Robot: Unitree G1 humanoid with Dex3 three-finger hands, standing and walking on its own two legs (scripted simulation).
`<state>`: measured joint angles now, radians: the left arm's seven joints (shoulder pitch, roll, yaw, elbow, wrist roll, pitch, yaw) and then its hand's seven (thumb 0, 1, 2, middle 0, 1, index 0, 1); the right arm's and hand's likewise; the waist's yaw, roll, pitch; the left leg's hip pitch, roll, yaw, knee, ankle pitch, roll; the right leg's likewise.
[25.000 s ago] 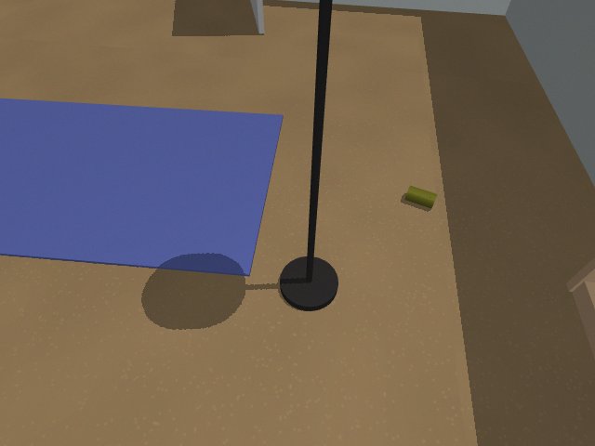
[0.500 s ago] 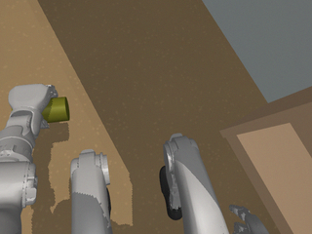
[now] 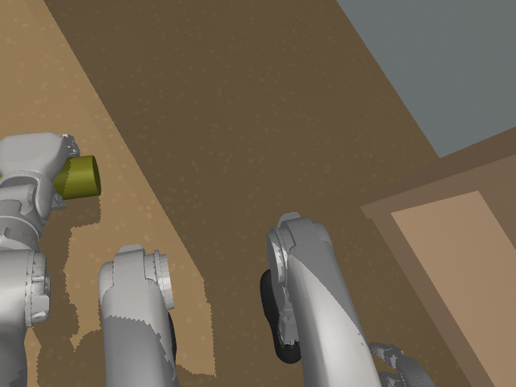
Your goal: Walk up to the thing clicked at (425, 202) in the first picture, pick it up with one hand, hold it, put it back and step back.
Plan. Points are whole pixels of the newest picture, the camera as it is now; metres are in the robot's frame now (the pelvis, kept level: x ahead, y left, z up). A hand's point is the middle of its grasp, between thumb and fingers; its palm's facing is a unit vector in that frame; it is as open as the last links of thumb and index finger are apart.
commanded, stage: lower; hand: left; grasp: from above
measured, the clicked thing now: (55, 180) +0.46 +0.26 -0.20
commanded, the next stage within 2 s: rest in 0.24 s
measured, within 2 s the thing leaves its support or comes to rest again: neither
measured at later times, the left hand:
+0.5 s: hand (63, 184) +0.46 +0.26 -0.23, palm faces -0.45 -0.06 -0.89, open 9.7 cm
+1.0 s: hand (68, 188) +0.46 +0.26 -0.27, palm faces -0.44 -0.09 -0.89, open 9.7 cm
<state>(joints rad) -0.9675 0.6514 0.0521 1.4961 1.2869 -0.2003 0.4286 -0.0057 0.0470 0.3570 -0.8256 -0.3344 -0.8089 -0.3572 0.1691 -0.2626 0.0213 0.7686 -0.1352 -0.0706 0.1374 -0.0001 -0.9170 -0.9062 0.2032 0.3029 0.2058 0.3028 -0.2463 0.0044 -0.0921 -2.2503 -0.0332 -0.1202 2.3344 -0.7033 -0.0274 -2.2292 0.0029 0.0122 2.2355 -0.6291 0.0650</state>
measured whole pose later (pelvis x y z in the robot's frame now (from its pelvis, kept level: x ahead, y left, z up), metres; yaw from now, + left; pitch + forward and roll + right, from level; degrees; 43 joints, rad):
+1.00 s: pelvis +0.00 +0.01 -0.06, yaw -5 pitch +30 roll -12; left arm -0.98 0.83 0.16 1.68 1.38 -0.25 0.61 -0.01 0.06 0.33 -0.86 -0.26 -0.84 -0.29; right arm 0.14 -0.30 0.12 0.76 -0.26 -0.16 0.24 0.00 -0.91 -0.90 0.20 0.30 0.21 0.30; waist -0.35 -0.06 0.03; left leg -2.36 -0.04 -0.20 2.55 -0.73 -0.02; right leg -2.30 0.03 -0.04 2.38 -0.63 0.08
